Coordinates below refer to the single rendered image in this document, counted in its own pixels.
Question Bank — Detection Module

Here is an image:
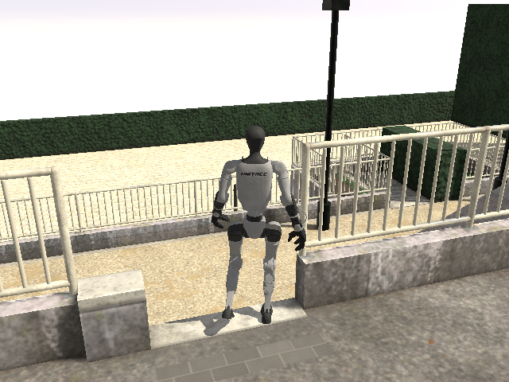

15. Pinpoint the robot left hand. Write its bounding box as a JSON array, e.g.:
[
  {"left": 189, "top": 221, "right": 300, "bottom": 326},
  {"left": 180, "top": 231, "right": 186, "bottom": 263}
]
[{"left": 211, "top": 213, "right": 230, "bottom": 228}]

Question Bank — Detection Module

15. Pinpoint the robot left upper arm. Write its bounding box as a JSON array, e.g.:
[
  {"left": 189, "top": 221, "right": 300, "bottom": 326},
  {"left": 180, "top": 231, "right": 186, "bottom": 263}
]
[{"left": 216, "top": 160, "right": 239, "bottom": 203}]

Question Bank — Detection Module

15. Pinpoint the robot left foot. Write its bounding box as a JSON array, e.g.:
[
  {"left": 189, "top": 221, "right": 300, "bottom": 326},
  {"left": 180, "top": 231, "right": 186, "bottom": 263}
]
[{"left": 222, "top": 306, "right": 235, "bottom": 319}]

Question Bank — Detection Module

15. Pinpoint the robot right upper arm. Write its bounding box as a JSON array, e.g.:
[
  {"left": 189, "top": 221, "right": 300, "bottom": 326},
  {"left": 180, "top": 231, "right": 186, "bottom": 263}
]
[{"left": 271, "top": 160, "right": 293, "bottom": 206}]

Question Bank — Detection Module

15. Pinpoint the right robot forearm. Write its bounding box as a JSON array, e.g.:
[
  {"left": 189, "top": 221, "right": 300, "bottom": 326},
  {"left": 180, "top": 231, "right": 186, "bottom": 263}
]
[{"left": 286, "top": 193, "right": 304, "bottom": 232}]

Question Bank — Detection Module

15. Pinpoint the left robot thigh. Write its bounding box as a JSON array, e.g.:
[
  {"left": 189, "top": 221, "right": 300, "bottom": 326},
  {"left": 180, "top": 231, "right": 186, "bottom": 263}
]
[{"left": 227, "top": 221, "right": 243, "bottom": 270}]

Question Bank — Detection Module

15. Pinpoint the robot right hand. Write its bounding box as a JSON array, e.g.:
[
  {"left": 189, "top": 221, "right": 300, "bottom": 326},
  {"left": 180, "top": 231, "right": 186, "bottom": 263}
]
[{"left": 288, "top": 228, "right": 306, "bottom": 251}]

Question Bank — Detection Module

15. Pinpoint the left robot forearm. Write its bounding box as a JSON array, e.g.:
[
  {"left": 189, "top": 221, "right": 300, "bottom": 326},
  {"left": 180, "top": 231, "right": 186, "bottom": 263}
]
[{"left": 212, "top": 191, "right": 225, "bottom": 217}]

